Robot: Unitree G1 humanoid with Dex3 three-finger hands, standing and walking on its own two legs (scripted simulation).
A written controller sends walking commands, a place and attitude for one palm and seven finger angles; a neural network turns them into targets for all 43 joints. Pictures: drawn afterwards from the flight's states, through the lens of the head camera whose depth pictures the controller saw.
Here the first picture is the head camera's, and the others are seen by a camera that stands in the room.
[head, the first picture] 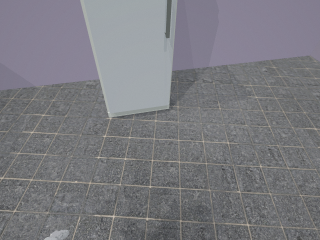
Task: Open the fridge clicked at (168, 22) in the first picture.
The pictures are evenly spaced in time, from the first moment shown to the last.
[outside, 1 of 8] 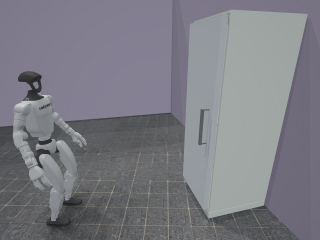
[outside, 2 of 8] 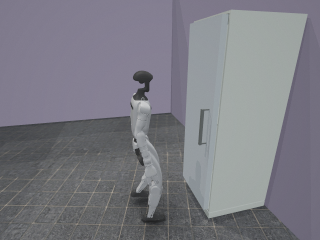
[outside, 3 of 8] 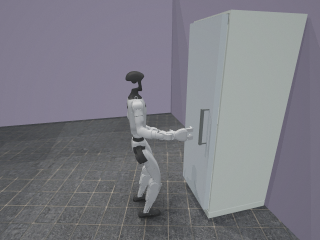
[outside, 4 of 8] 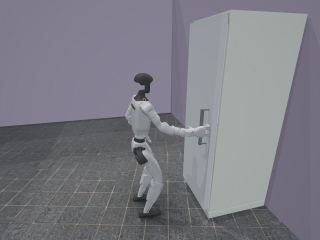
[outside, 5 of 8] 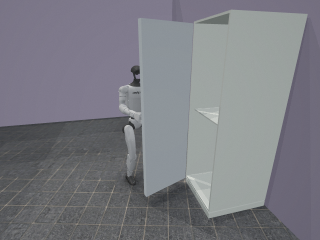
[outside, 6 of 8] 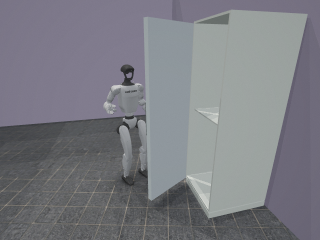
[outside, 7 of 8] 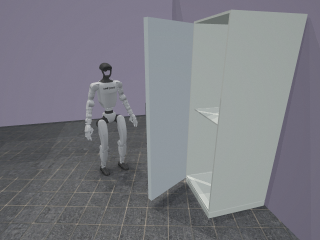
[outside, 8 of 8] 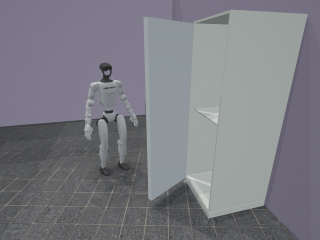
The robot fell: no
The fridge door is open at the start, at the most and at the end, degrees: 0 69 61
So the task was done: yes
